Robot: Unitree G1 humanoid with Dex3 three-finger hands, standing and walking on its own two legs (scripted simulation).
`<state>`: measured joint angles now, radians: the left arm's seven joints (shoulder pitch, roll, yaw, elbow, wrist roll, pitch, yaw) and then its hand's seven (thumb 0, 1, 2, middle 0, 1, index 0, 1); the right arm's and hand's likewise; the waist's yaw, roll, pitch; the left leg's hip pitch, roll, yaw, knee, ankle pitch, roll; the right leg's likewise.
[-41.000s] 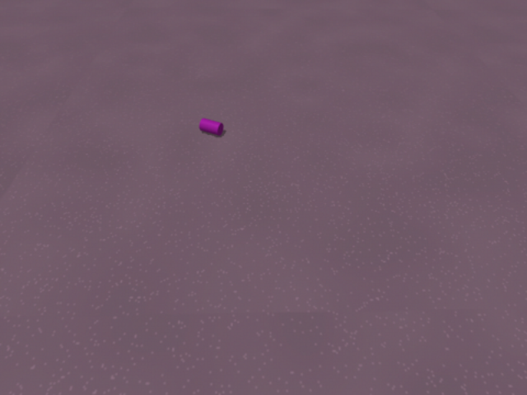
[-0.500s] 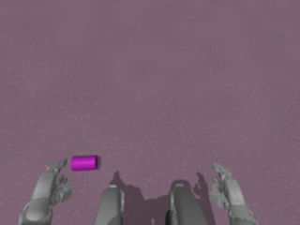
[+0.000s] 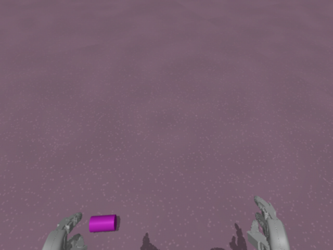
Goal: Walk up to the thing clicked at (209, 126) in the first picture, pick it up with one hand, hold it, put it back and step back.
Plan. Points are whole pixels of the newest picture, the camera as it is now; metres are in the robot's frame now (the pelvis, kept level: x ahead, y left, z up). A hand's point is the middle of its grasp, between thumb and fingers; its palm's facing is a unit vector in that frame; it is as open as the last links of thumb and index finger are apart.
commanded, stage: home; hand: left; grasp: from above
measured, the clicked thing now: (103, 223) +0.40 +0.31 -0.67
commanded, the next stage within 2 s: stand in 1.84 s
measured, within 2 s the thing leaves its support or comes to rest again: neither
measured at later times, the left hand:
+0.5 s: hand (83, 247) +0.17 +0.18 -0.04, palm faces +0.05 -0.98 -0.20, open 7.4 cm
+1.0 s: hand (81, 249) +0.16 +0.19 -0.04, palm faces +0.05 -0.98 -0.20, open 7.4 cm
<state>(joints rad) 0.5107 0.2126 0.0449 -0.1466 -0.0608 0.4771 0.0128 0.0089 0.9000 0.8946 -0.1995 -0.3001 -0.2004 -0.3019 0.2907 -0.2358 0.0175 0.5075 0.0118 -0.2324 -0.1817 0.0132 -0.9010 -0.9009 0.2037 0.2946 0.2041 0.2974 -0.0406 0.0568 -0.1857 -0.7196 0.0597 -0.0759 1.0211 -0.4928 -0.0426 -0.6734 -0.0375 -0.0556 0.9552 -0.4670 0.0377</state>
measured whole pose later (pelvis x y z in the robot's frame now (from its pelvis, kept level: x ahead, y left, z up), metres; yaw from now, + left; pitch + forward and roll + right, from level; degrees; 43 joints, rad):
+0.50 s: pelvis +0.00 +0.00 +0.00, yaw +0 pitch +10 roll -3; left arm 0.49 0.22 0.04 -0.14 -0.05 0.46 0.01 0.01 0.90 0.89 -0.20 -0.30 -0.20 -0.30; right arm 0.29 -0.21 0.04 0.56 0.00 -0.25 -0.18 0.01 -0.90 -0.90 0.21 0.30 0.21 0.30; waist -0.03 0.05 -0.16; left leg -0.71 0.06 -0.07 1.02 -0.50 -0.04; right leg -0.66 -0.04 -0.05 0.95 -0.47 0.04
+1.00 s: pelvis +0.00 +0.01 +0.00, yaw +0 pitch +10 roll -3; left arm 0.49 0.22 0.03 -0.14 -0.05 0.46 0.01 0.01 0.90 0.89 -0.20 -0.30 -0.20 -0.30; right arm 0.28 -0.22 0.03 0.55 0.00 -0.24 -0.18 0.01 -0.90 -0.90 0.21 0.30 0.21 0.30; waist -0.03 0.05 -0.17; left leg -0.70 0.06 -0.07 1.02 -0.50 -0.03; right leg -0.65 -0.04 -0.05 0.95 -0.46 0.05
